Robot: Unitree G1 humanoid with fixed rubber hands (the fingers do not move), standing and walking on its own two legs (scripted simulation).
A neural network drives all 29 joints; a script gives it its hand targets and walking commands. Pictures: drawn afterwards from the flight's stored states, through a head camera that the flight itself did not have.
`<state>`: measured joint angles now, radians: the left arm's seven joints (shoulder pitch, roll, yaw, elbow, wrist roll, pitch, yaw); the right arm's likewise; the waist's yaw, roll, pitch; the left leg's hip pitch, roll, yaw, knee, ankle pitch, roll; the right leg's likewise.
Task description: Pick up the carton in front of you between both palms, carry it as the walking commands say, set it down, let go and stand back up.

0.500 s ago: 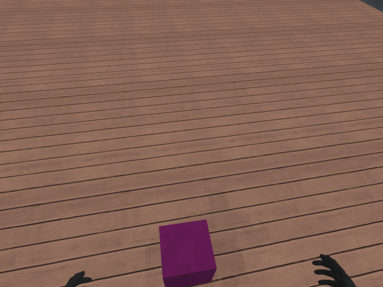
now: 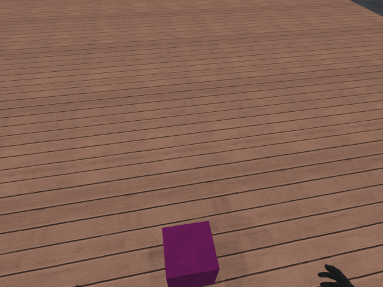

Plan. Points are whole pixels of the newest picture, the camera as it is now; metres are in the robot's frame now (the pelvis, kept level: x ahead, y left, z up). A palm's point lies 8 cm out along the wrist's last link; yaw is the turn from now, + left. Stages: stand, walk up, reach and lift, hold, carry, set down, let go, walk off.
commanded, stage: stand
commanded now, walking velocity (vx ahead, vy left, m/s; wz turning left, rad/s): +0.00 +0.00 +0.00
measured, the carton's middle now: (188, 256) +0.37 +0.02 -0.65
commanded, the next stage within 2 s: none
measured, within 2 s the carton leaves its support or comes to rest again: neither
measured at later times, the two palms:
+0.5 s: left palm out of the picture +0.07 +0.31 -0.11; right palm out of the picture +0.08 -0.31 -0.09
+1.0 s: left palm out of the picture +0.07 +0.31 -0.11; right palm out of the picture +0.08 -0.31 -0.09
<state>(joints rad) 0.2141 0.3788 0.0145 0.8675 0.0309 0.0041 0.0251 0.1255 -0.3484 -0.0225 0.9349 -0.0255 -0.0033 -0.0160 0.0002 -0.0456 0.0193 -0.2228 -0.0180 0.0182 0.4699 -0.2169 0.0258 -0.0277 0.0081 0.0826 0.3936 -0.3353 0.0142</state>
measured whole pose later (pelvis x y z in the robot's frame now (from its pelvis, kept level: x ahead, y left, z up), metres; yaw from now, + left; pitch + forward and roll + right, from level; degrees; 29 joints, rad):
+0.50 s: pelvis -0.01 +0.00 +0.00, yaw +0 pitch -2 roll +0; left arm 0.19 0.39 0.01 0.96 0.02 0.00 0.02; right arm 0.11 -0.37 -0.02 1.02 -0.02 -0.01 -0.01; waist 0.00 -0.04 0.03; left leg -0.20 -0.02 0.03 0.41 -0.17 0.03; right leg -0.02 0.01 0.09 0.35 -0.29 0.02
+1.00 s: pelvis -0.01 +0.00 +0.01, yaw +0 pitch -2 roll +0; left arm 0.17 0.40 0.01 1.00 0.02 0.00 0.02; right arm 0.08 -0.38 -0.01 1.06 -0.01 -0.01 -0.01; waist 0.00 -0.03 0.04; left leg -0.19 -0.02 0.03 0.38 -0.15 0.03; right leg 0.00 0.01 0.09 0.32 -0.28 0.01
